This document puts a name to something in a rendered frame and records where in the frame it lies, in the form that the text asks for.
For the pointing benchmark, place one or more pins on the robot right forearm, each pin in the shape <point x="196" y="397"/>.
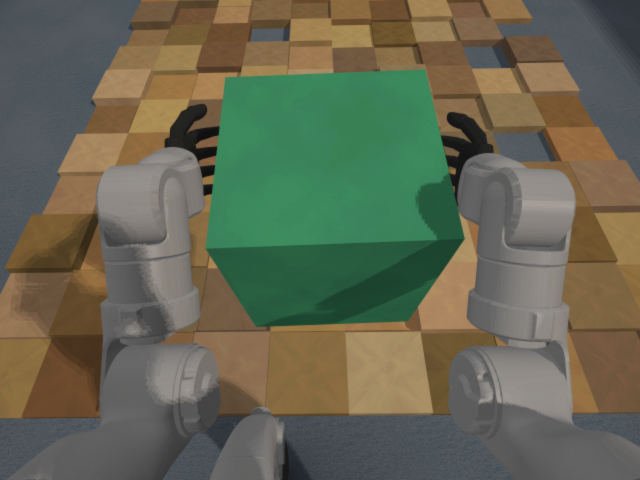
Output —
<point x="525" y="218"/>

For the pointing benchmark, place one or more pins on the robot left hand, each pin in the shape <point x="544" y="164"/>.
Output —
<point x="181" y="139"/>

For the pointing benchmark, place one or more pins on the robot left shin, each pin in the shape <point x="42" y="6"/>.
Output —
<point x="264" y="410"/>

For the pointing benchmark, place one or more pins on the robot right upper arm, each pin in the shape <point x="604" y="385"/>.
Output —
<point x="518" y="403"/>

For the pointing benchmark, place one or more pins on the left robot thigh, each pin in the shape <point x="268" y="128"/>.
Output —
<point x="253" y="449"/>

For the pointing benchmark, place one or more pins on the carton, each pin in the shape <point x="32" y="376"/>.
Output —
<point x="332" y="201"/>

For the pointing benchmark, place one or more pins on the robot left upper arm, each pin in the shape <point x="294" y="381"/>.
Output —
<point x="155" y="398"/>

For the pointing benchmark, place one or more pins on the robot right hand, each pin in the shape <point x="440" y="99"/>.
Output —
<point x="467" y="149"/>

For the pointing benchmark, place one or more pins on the robot left forearm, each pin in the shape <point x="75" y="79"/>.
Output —
<point x="143" y="215"/>

